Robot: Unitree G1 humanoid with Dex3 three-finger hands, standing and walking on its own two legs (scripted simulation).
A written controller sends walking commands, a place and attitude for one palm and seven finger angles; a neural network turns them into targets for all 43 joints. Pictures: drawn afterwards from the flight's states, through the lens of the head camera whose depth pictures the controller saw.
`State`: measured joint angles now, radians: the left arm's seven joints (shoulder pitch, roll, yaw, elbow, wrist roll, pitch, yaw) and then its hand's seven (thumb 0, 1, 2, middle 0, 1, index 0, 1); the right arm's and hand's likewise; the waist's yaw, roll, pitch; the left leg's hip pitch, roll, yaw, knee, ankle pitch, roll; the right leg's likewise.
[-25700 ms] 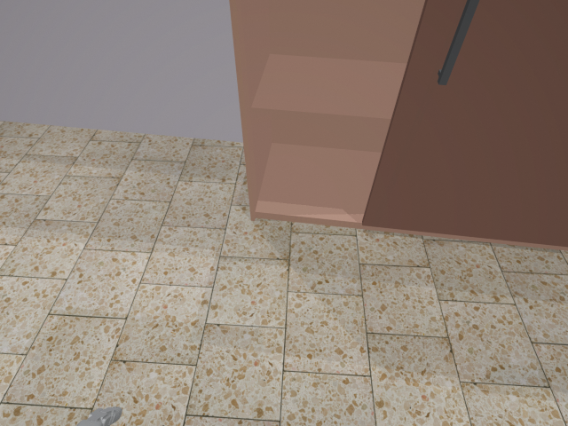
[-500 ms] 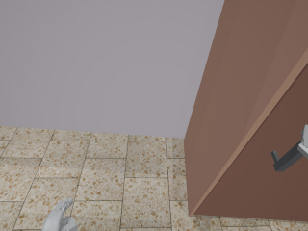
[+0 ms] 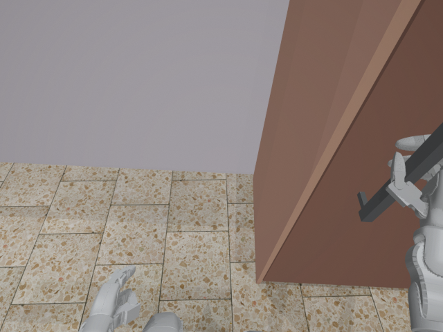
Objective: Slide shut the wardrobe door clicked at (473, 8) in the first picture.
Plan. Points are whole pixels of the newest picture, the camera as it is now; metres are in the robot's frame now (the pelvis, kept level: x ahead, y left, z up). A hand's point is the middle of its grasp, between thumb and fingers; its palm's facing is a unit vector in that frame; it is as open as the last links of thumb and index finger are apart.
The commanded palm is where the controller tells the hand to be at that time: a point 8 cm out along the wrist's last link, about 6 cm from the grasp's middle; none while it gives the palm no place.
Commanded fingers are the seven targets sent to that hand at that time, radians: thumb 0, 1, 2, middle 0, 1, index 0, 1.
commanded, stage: stop walking and hold the door there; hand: right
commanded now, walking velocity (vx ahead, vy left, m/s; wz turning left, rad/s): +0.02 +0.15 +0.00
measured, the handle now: (410, 157) +0.35 -0.26 +0.16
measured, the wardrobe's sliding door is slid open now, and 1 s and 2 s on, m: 0.00 0.00 0.00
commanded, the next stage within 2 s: loosen the grip on the handle in 0.80 s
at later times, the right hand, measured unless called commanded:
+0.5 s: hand (397, 185) +0.31 -0.24 +0.14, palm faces +0.24 +0.96 -0.14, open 5.3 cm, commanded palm +0.28 -0.28 +0.14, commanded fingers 0.00 -0.90 -0.90 0.45 1.40 0.45 1.40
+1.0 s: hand (404, 183) +0.31 -0.25 +0.15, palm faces +0.19 +0.97 -0.17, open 6.1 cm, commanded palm +0.27 -0.28 +0.14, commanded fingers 0.00 -0.17 -0.55 0.45 1.40 0.45 1.40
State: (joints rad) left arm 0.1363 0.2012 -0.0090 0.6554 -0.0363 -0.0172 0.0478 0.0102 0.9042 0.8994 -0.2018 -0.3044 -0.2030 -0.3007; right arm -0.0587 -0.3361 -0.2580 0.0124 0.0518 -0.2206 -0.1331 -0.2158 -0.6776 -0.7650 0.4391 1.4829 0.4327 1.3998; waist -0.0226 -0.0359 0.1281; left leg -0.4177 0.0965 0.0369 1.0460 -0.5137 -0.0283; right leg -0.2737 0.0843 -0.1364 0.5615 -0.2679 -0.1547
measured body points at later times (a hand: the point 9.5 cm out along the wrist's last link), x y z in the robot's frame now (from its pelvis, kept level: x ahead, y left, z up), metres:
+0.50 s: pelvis +0.01 -0.06 +0.01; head +0.04 -0.07 +0.45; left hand +0.17 +0.17 -0.09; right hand +0.29 -0.29 +0.15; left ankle +0.00 +0.06 -0.73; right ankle +0.06 -0.18 -0.73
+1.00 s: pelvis +0.00 -0.06 +0.01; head +0.01 -0.07 +0.46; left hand +0.18 +0.17 -0.07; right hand +0.29 -0.30 +0.16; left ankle +0.00 +0.06 -0.73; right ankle +0.06 -0.18 -0.73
